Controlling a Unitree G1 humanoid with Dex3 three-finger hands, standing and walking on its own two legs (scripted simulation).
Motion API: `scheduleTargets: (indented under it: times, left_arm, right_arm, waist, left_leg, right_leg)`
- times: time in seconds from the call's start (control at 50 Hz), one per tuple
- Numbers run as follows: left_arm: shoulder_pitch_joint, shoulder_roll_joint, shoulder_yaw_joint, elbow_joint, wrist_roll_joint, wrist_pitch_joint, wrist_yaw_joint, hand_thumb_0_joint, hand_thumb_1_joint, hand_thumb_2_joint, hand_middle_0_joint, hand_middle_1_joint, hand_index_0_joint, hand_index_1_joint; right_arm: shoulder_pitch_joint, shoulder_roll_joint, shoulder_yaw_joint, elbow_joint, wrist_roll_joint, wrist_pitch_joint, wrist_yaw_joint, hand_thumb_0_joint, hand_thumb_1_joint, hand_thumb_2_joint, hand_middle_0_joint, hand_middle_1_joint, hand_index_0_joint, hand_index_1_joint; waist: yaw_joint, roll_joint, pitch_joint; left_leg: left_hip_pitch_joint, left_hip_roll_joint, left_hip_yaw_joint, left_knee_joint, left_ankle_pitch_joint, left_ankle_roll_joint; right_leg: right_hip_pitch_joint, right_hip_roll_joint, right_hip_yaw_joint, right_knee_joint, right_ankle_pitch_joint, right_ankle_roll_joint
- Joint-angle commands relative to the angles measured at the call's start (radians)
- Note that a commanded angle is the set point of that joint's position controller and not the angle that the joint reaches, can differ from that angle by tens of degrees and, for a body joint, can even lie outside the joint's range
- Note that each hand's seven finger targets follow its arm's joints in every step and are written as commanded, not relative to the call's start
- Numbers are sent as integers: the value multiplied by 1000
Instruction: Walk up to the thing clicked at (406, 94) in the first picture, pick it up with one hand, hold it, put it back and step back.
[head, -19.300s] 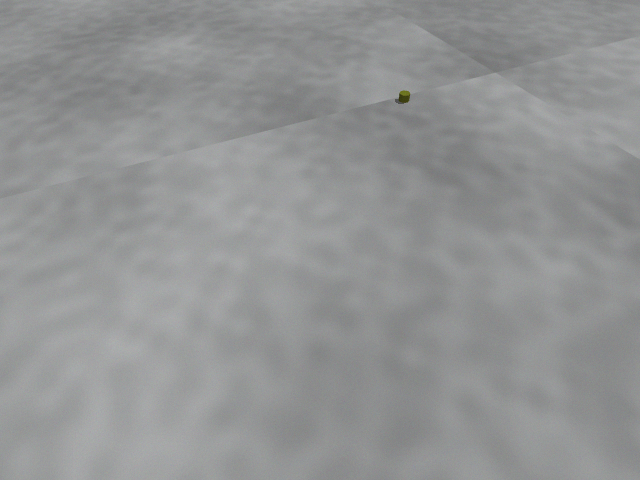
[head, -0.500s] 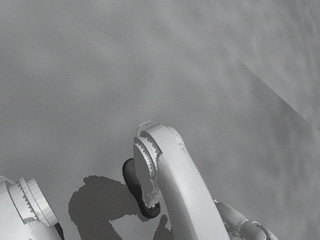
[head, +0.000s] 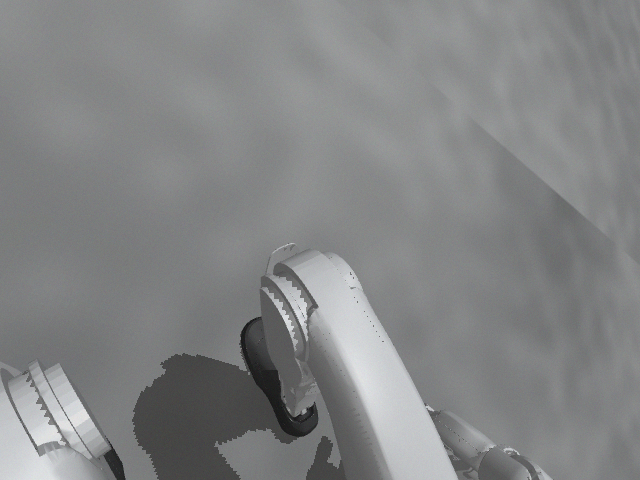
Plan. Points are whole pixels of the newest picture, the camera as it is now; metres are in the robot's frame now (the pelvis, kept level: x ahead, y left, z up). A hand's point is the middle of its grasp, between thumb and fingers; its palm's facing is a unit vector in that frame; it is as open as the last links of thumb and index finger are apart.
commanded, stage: close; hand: left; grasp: from above
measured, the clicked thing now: out of the picture +0.46 +0.35 -0.28
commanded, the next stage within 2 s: settle in 0.04 s
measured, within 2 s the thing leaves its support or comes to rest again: leaves its support in 0.42 s
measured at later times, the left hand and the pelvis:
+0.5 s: hand out of the picture +0.45 +0.35 -0.24, palm faces -0.39 -0.19 -0.90, open 8.0 cm; pelvis +0.01 +0.00 +0.00, yaw +1 degrees
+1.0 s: hand out of the picture +0.44 +0.36 -0.15, palm faces -0.42 -0.14 -0.89, open 8.0 cm; pelvis +0.00 -0.01 +0.01, yaw +5 degrees
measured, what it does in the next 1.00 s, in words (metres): stands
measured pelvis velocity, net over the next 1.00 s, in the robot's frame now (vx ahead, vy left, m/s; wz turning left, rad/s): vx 0.00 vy -0.01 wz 0.09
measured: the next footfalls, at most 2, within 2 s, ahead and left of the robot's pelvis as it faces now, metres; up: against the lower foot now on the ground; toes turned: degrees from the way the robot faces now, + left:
none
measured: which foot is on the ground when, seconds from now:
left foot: down 0.00-1.00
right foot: down 0.00-1.00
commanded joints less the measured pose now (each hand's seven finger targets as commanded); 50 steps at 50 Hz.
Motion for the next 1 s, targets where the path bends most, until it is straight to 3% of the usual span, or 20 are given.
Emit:
scheduleTargets:
  times: [0.0,0.12,0.14,0.16,0.26,0.3,0.34,0.38,0.42,0.44,0.46,0.5,0.54,0.56,0.68,0.7,0.82,0.84,0.86,0.98]
  left_arm:
    - [-183,215,4,-64,-11,0,26,0,618,410,-876,-600,-931,-542]
    - [-195,195,-22,-67,-1,-3,21,0,719,416,-971,-562,-1019,-512]
    - [-210,206,-19,-93,-2,-6,24,0,654,447,-976,-587,-1029,-535]
    - [-219,218,-4,-99,-4,-5,27,0,671,474,-978,-599,-1033,-544]
    - [-214,216,-7,-101,-10,13,3,0,697,458,-1011,-572,-1061,-522]
    - [-236,249,19,-183,-16,11,1,0,732,483,-1043,-562,-1089,-517]
    - [-222,233,23,-230,-11,17,-8,0,758,495,-1067,-574,-1113,-529]
    - [-196,207,17,-231,-16,22,-11,0,786,497,-1087,-565,-1131,-522]
    - [-249,214,38,-376,-23,19,-14,0,795,485,-1070,-584,-1124,-530]
    - [-206,197,32,-339,-22,30,-21,0,808,495,-1086,-578,-1137,-526]
    - [-188,167,19,-310,-28,35,-31,0,819,500,-1099,-573,-1147,-525]
    - [-202,147,17,-352,-28,44,-47,0,812,468,-1077,-570,-1133,-514]
    - [-214,155,25,-416,-35,49,-65,0,822,497,-1099,-568,-1148,-520]
    - [-190,118,17,-403,-42,57,-80,0,823,499,-1106,-564,-1151,-520]
    - [-194,2,-35,-417,-74,80,-169,0,853,525,-1122,-602,-1172,-553]
    - [-200,-11,-40,-402,-75,82,-189,0,863,526,-1138,-596,-1185,-549]
    - [-231,-3,-44,-464,-70,62,-258,0,859,537,-1141,-608,-1189,-562]
    - [-245,22,-31,-486,-66,56,-264,0,845,539,-1138,-598,-1181,-557]
    - [-244,17,-29,-486,-63,54,-269,0,841,538,-1132,-604,-1175,-563]
    - [-246,42,3,-550,-44,41,-281,0,824,531,-1111,-596,-1154,-553]
  right_arm:
    - [157,-331,-100,13,3,3,-10,0,-892,-898,199,300,199,300]
    - [170,-329,-100,16,-4,6,-10,0,-894,-898,199,300,199,300]
    - [170,-334,-104,18,1,5,-10,0,-911,-901,200,300,200,300]
    - [170,-332,-105,22,4,6,-14,0,-905,-899,200,300,200,300]
    - [181,-329,-112,17,10,2,-8,0,-909,-900,200,300,200,300]
    - [180,-335,-124,14,19,7,-12,0,-907,-900,200,300,200,300]
    - [189,-325,-132,16,14,9,-8,0,-910,-901,200,300,200,300]
    - [176,-314,-137,16,21,18,-7,0,-907,-901,200,300,199,300]
    - [178,-311,-152,9,28,20,-5,0,-902,-898,200,300,200,300]
    - [177,-305,-157,15,32,23,-2,0,-903,-899,200,300,200,300]
    - [185,-298,-164,29,35,24,3,0,-905,-900,200,300,199,300]
    - [197,-298,-181,31,46,27,5,0,-901,-898,200,300,200,300]
    - [191,-293,-195,19,58,35,3,0,-902,-899,200,299,199,299]
    - [198,-286,-209,23,66,39,5,0,-905,-900,200,300,199,300]
    - [225,-267,-254,23,102,73,5,0,-905,-900,200,300,199,300]
    - [237,-271,-262,24,109,78,1,0,-906,-900,200,300,199,300]
    - [249,-243,-278,11,137,111,-20,0,-905,-900,200,300,199,300]
    - [248,-249,-283,8,144,117,-28,0,-907,-901,200,300,199,300]
    - [254,-252,-284,6,144,122,-34,0,-906,-900,200,300,199,300]
    - [265,-232,-295,-4,154,154,-55,0,-903,-899,200,300,200,300]
  waist:
    - [-36,537,-610]
    - [-54,526,-594]
    - [-50,535,-606]
    - [-41,543,-621]
    - [-41,556,-633]
    - [-12,592,-703]
    - [2,656,-748]
    - [6,641,-746]
    - [28,687,-827]
    - [37,698,-830]
    - [27,679,-791]
    - [26,650,-772]
    - [55,683,-815]
    - [62,682,-810]
    - [64,590,-796]
    - [52,544,-782]
    - [83,497,-816]
    - [92,492,-824]
    - [86,490,-816]
    - [114,527,-886]
  left_leg:
    - [489,27,134,-257,202,16]
    - [480,25,147,-242,198,22]
    - [490,26,145,-249,204,20]
    - [496,26,141,-256,200,17]
    - [507,24,143,-256,209,17]
    - [537,24,142,-263,227,13]
    - [588,25,145,-276,264,5]
    - [563,25,152,-275,266,7]
    - [601,20,161,-269,324,6]
    - [611,21,165,-265,343,5]
    - [582,22,167,-261,326,8]
    - [554,14,175,-264,315,12]
    - [569,12,178,-289,292,9]
    - [571,8,178,-301,279,7]
    - [496,-2,191,-322,202,24]
    - [491,-4,183,-324,180,26]
    - [471,-15,208,-325,166,35]
    - [478,-16,209,-327,172,34]
    - [480,-21,210,-332,175,32]
    - [524,-27,228,-349,216,28]
  right_leg:
    - [317,26,-159,-185,269,-89]
    - [327,29,-147,-198,276,-85]
    - [330,29,-148,-196,276,-87]
    - [328,28,-153,-194,270,-90]
    - [327,22,-151,-185,271,-92]
    - [338,22,-149,-184,281,-96]
    - [337,20,-151,-171,302,-102]
    - [342,26,-144,-176,307,-104]
    - [352,21,-142,-174,357,-103]
    - [341,21,-138,-165,369,-106]
    - [315,22,-136,-162,355,-105]
    - [309,20,-131,-178,351,-103]
    - [299,15,-123,-181,323,-110]
    - [277,11,-122,-179,308,-114]
    - [253,4,-98,-213,249,-111]
    - [232,0,-101,-218,230,-110]
    - [275,-4,-61,-242,198,-112]
    - [266,-6,-61,-247,196,-116]
    - [264,-11,-68,-248,201,-116]
    - [271,-18,-55,-245,227,-123]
